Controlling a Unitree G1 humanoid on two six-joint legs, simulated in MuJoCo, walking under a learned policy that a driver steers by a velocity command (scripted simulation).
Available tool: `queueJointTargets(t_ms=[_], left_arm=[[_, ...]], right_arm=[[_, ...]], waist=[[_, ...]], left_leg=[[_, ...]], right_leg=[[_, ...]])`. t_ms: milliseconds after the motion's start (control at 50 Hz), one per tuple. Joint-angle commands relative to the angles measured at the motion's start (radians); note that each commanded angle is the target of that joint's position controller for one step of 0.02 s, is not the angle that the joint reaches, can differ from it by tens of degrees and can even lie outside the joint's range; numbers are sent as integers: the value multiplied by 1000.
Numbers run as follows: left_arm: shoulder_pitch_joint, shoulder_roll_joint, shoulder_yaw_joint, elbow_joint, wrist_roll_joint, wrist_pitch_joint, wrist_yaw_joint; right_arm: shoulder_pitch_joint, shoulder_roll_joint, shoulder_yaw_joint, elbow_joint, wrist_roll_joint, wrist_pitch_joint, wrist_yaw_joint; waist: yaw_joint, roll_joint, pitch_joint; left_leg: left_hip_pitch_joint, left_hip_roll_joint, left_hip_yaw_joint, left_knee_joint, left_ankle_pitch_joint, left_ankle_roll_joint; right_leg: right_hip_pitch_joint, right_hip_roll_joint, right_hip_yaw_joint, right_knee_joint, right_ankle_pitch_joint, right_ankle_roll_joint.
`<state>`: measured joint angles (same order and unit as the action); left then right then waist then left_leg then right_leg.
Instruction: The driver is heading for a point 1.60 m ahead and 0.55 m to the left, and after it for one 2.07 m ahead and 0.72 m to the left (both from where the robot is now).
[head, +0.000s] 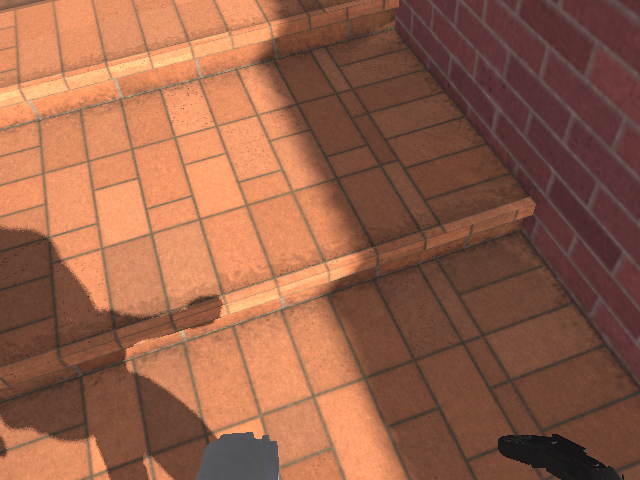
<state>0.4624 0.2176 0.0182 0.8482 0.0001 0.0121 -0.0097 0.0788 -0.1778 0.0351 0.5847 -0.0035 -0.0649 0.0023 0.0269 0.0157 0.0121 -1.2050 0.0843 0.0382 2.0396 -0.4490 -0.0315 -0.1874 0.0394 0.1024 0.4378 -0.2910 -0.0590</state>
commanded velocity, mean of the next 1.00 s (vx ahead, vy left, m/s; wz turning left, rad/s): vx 0.09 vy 0.00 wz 0.22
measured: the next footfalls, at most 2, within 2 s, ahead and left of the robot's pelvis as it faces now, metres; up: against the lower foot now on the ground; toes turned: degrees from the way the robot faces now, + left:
left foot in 0.16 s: +0.29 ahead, +0.11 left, +0.12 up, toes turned -3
right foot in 0.60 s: +0.30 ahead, -0.08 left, +0.12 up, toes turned +10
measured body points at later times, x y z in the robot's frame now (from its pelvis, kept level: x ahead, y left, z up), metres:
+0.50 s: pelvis +0.18 +0.03 +0.11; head +0.21 +0.04 +0.56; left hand +0.41 +0.24 +0.03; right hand +0.24 -0.24 -0.01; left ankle +0.25 +0.12 -0.63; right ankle +0.24 -0.11 -0.58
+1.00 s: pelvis +0.20 +0.03 +0.11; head +0.23 +0.04 +0.56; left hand +0.25 +0.33 +0.02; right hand +0.45 -0.16 +0.02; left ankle +0.16 +0.16 -0.59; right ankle +0.26 -0.09 -0.63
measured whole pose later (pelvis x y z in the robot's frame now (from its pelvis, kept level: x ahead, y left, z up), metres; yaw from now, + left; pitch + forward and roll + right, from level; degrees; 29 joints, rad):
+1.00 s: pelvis +0.20 +0.03 +0.11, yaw +20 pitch +2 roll -1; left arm 0.16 0.25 0.05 0.67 0.00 0.01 0.04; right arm 0.16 -0.27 -0.06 0.61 0.02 0.06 0.01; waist 0.04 0.02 0.03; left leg -0.44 0.06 0.01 0.81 -0.37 -0.07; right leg -0.27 -0.08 -0.15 0.45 -0.20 0.00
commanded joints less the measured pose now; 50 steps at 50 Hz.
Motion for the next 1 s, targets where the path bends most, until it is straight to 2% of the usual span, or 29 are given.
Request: queueJointTargets(t_ms=[20,40,80,120,140,160,180,200,220,240,260,280,300,340,360,400,460,520,580,600,620,640,660,680,720,780,860,920,1000], left_arm=[[-194,108,17,-104,-8,-41,33],[-156,161,38,-91,-16,-49,41],[-114,241,71,-74,-40,-32,54],[-121,260,73,-55,-29,-9,65],[-157,237,66,-43,-32,-13,65],[-155,203,59,-31,-28,-27,64],[41,87,42,-25,-2,-39,50],[162,6,18,28,41,-44,-4],[150,67,37,48,21,-55,-41],[-11,76,29,-22,4,-44,-46],[-148,74,20,-80,9,-33,-31],[-218,87,19,-129,12,-32,-9],[-238,64,5,-170,9,-37,-5],[-246,55,-6,-220,2,-61,2],[-206,68,-7,-222,-3,-64,14],[-301,36,-24,-271,-1,-45,42],[-338,68,-10,-259,-6,-23,64],[-373,86,5,-270,-5,-4,63],[-353,80,21,-261,-8,-15,52],[-314,110,36,-249,-1,-22,52],[-267,178,51,-252,24,-19,51],[-303,227,70,-252,52,-14,41],[-349,155,53,-287,61,-27,40],[-409,90,37,-300,40,-38,46],[-436,77,31,-301,4,-43,53],[-383,105,36,-282,20,-36,64],[-325,151,58,-260,20,-20,72],[-322,203,80,-248,14,-14,65],[-326,228,95,-228,-10,-16,49]], right_arm=[[-34,-56,5,-158,-36,-3,-11],[-72,-66,-3,-184,-51,-4,-27],[-88,-70,-18,-203,-36,2,-63],[76,-158,-48,-148,-16,12,-49],[192,-194,-61,-110,-4,8,-29],[281,-232,-71,-53,-14,-2,-8],[338,-316,-82,14,-65,-6,8],[310,-239,-68,45,-85,19,-4],[160,-156,-56,3,-53,18,-10],[86,-130,-55,15,-4,19,-10],[67,-102,-51,56,11,12,-7],[92,-116,-62,83,-1,0,-9],[119,-98,-62,104,-16,-1,-10],[164,-88,-64,140,-3,-7,-17],[157,-119,-72,127,2,-1,-13],[174,-146,-88,118,17,26,-27],[174,-272,-127,78,3,31,-36],[178,-252,-132,60,21,49,-48],[157,-225,-132,38,25,71,-56],[167,-205,-129,34,21,72,-52],[193,-147,-116,22,12,74,-47],[177,-150,-118,-9,15,66,-48],[222,-218,-139,20,3,62,-48],[230,-257,-151,44,22,76,-47],[235,-231,-148,57,12,103,-51],[180,-208,-140,22,30,107,-34],[80,-155,-115,-34,22,106,-16],[61,-149,-107,-56,17,105,3],[100,-180,-121,-54,19,109,23]], waist=[[-103,-131,58],[-97,-137,-25],[-108,-166,-147],[-155,-279,-257],[-206,-291,-277],[-236,-200,-305],[-121,278,-375],[-71,548,-492],[-37,273,-353],[-29,132,-164],[-15,12,3],[-24,-17,29],[-4,-9,9],[15,43,-27],[31,44,-54],[16,60,-76],[-26,116,-169],[-44,138,-125],[-22,130,-71],[-15,115,-75],[-26,-67,-121],[-56,-345,-81],[-65,-269,-97],[-82,-174,-90],[-82,-108,-72],[-42,-125,-79],[14,-158,-89],[22,-180,-90],[-7,-202,-107]], left_leg=[[380,-10,90,-407,185,-28],[554,-18,107,-540,262,-31],[675,-73,137,-779,280,-8],[680,-124,109,-933,165,41],[720,-119,62,-1073,183,77],[837,-103,-16,-1235,308,120],[1114,107,-412,-1399,828,291],[1194,286,-961,-1714,884,490],[1019,288,-929,-1680,643,463],[882,233,-773,-1644,368,396],[768,187,-602,-1637,224,340],[730,128,-482,-1642,225,285],[712,70,-392,-1624,282,253],[810,19,-316,-1658,502,259],[857,5,-276,-1678,618,276],[894,-15,-232,-1690,685,256],[934,48,-312,-1704,596,274],[858,68,-399,-1727,302,270],[809,26,-452,-1690,155,221],[778,-7,-441,-1633,116,187],[671,-87,-331,-1407,-65,129],[511,-211,-118,-1156,-187,72],[542,-147,-179,-936,-147,30],[531,-134,-189,-841,-76,7],[496,-116,-182,-751,22,-32],[493,-110,-128,-735,103,-81],[522,-44,-75,-978,98,-97],[653,-26,-27,-1135,55,-67],[791,-44,18,-1343,104,-2]], right_leg=[[-494,-81,61,-305,417,-145],[-455,-84,61,-332,551,-144],[-190,-105,64,-245,971,-106],[201,-190,78,-62,1482,-60],[332,-221,61,45,1579,-47],[351,-195,46,228,1521,-45],[48,-23,16,641,778,-1],[-191,205,95,1060,-120,55],[-280,161,189,1326,-196,83],[-397,113,75,1377,-221,79],[-496,48,4,1351,-205,60],[-489,7,-16,1294,-174,38],[-447,-9,-17,1264,-128,23],[-475,-14,-21,1168,-56,22],[-458,-20,-45,1027,-30,40],[-393,-22,-87,609,-163,98],[-255,3,-74,413,-65,138],[-181,9,-45,286,8,132],[-77,24,-57,49,71,89],[-9,-34,-26,-22,82,61],[113,-258,164,-91,141,-24],[44,-430,408,-200,198,-171],[14,-439,425,-210,203,-215],[3,-386,306,-171,195,-185],[30,-303,162,-138,220,-132],[61,-273,51,-141,332,-160],[137,-301,-6,-138,336,-181],[79,-329,-47,-132,338,-188],[68,-359,-76,-72,406,-157]])
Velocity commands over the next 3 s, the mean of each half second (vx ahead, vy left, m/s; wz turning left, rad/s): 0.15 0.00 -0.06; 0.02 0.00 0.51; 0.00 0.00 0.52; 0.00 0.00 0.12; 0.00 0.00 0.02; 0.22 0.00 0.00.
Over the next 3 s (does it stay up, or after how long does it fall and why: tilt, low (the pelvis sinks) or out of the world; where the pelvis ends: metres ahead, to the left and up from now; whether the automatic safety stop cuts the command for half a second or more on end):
stays up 0.27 0.11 0.12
